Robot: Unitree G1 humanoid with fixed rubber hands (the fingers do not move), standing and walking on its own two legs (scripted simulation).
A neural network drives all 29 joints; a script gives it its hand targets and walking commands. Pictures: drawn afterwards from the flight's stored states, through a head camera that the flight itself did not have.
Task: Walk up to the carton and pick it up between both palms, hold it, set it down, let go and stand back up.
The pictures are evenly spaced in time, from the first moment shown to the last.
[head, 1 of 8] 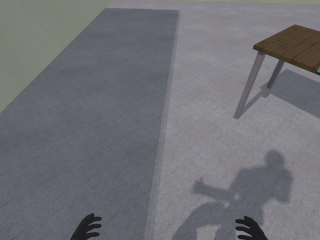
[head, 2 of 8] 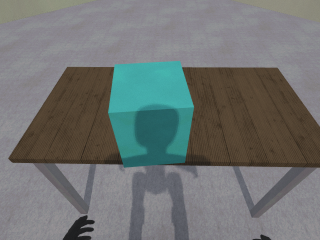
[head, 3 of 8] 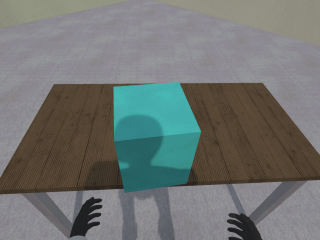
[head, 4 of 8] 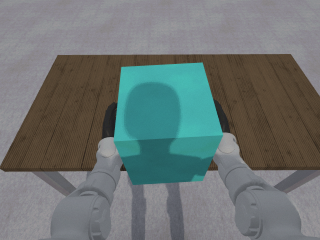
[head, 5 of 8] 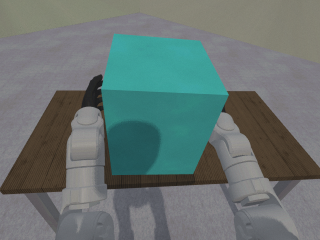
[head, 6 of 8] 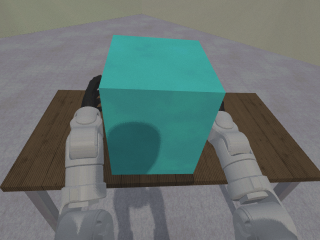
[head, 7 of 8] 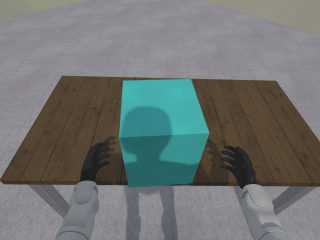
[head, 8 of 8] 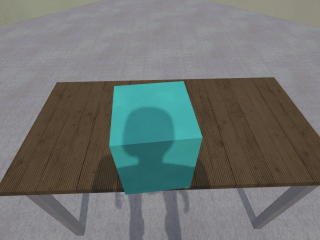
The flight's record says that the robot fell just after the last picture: no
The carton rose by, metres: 0.19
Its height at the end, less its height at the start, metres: +0.00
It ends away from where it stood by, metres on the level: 0.01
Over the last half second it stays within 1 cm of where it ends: yes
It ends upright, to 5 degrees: yes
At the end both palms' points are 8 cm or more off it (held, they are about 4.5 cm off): yes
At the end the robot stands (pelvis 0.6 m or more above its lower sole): yes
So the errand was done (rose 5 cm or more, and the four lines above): yes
